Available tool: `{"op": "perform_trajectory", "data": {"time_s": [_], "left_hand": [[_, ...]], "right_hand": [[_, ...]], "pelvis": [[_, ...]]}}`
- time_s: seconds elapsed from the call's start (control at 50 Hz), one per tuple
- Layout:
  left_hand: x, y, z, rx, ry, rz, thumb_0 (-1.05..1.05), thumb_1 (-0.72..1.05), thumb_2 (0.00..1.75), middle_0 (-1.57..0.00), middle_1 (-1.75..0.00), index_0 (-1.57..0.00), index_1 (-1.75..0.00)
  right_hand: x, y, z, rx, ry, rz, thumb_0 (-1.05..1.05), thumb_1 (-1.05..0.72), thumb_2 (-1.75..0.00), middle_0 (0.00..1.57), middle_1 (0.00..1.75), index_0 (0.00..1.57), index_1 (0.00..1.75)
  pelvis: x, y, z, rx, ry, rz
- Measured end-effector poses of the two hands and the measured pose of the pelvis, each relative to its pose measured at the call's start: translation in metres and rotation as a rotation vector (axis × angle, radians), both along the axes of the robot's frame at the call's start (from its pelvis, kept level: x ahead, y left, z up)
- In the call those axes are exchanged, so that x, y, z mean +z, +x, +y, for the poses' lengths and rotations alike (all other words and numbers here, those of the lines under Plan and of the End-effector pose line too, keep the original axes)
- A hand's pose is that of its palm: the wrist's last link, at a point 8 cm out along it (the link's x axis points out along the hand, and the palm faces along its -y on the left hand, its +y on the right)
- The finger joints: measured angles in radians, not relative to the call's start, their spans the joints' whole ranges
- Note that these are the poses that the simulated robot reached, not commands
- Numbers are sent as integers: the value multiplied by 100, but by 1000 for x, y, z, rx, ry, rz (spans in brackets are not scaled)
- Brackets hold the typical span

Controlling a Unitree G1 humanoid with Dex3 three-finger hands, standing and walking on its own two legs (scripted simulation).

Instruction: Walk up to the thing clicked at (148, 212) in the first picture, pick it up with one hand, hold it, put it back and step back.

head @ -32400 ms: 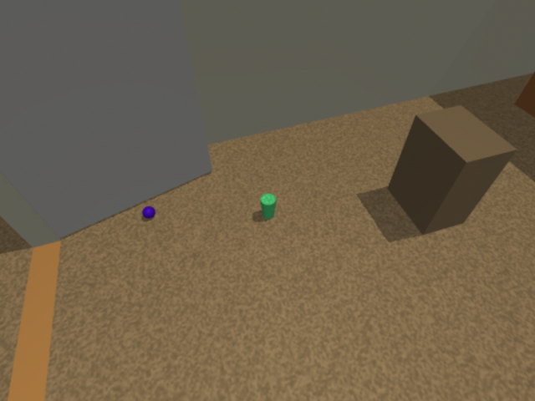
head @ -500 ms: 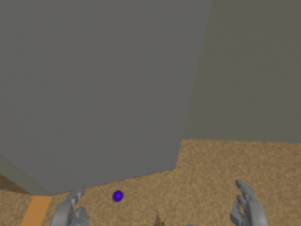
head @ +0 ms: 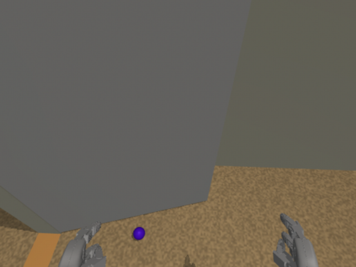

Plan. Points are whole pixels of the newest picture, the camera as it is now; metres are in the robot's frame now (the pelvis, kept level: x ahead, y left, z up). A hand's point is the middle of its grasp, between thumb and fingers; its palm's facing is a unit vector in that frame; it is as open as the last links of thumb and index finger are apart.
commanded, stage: home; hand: left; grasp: from above
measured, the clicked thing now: (139, 233) +0.41 +0.22 -0.69
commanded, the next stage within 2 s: stand in 0.40 s
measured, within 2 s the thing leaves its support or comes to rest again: neither
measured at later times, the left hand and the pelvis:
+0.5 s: hand (102, 265) +0.16 +0.18 -0.05, palm faces +0.05 -0.98 -0.20, open 7.4 cm; pelvis -0.01 +0.00 +0.00, yaw +0 degrees
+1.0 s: hand out of the picture +0.04 +0.24 -0.11, palm faces +0.05 -0.95 -0.32, open 7.4 cm; pelvis -0.01 +0.01 +0.05, yaw +0 degrees
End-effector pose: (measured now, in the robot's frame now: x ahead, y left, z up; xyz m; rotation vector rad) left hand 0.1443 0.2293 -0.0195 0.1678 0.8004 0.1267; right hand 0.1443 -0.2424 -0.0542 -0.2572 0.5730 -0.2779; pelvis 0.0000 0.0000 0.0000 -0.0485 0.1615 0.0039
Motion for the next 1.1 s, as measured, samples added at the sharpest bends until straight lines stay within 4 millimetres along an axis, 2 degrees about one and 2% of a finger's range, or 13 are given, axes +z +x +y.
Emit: {"op": "perform_trajectory", "data": {"time_s": [0.5, 0.6, 0.68, 0.8, 0.96, 1.1], "left_hand": [[-1, -6, 1, 1, 2, 1, 1, 91, 90, -20, -30, -20, -30], [-26, -3, 18, -34, 102, -8, 1, 90, 90, -21, -30, -20, -30], [-41, -20, 35, -2, 123, 88, 1, 90, 90, -21, -30, -20, -30], [-55, -60, 53, 60, 125, 254, 1, 91, 90, -20, -30, -20, -30], [-56, -107, 54, 113, 101, 415, 1, 91, 90, -20, -30, -20, -30], [-51, -124, 53, 129, 96, 470, 1, 91, 90, -20, -30, -20, -30]], "right_hand": [[-1, -6, 4, 3, 9, -2, 1, -91, -90, 21, 30, 21, 30], [-20, -14, -5, 148, -37, 271, 1, -90, -90, 21, 30, 21, 30], [-21, -28, -18, 122, -7, 388, 1, -90, -89, 21, 30, 21, 30], [-17, -53, -30, 53, 6, 495, 1, -91, -90, 21, 30, 21, 30], [-15, -76, -25, 8, 41, 594, 1, -91, -90, 21, 30, 20, 30], [-14, -86, -19, -4, 71, 627, 1, -91, -90, 21, 30, 21, 30]], "pelvis": [[-1, -5, 1, -1, -1, 2], [9, -13, 0, -1, 30, -98], [19, -14, 1, -1, 45, -135], [33, -8, 4, 1, 41, -170], [50, -5, 6, 3, 42, -213], [58, -7, 7, 4, 46, -240]]}}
